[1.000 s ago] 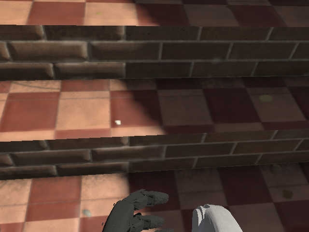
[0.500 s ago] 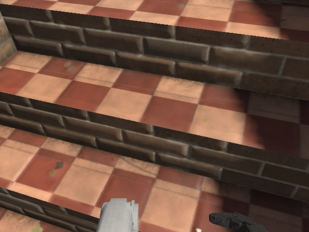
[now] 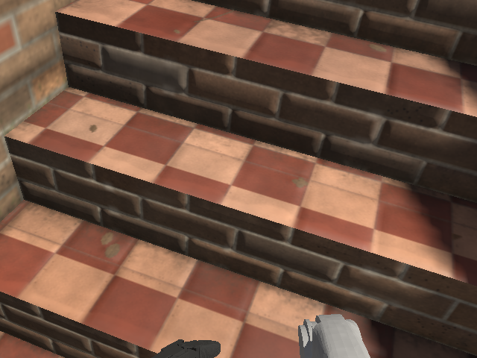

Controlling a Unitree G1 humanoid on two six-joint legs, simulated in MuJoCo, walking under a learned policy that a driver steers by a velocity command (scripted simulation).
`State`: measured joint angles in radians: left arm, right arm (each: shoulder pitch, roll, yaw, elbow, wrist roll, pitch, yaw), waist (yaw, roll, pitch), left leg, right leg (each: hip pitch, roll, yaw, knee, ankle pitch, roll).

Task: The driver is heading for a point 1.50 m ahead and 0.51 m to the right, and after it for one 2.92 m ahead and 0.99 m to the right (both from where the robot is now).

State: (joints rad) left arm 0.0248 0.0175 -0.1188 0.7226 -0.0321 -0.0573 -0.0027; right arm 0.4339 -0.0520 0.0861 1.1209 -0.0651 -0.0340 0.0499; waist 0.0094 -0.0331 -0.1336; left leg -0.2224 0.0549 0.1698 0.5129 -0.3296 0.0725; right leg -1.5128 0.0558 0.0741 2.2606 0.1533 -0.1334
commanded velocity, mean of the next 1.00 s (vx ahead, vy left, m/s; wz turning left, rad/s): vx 0.50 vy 0.00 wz -0.50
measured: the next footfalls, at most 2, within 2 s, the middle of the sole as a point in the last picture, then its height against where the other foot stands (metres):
right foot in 0.20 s outside the picture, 0.20 m higher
left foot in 0.62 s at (236, 319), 0.20 m higher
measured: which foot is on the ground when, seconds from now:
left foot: down 0.00-0.22, up 0.24-0.60, down 0.62-1.00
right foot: up 0.00-0.18, down 0.20-0.66, up 0.68-1.00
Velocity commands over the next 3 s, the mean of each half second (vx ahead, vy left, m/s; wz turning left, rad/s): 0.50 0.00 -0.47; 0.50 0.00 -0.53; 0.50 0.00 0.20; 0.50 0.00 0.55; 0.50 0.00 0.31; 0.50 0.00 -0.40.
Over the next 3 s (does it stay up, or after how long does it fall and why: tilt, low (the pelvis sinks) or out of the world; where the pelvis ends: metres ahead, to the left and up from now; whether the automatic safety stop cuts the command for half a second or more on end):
stays up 1.35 -0.32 1.00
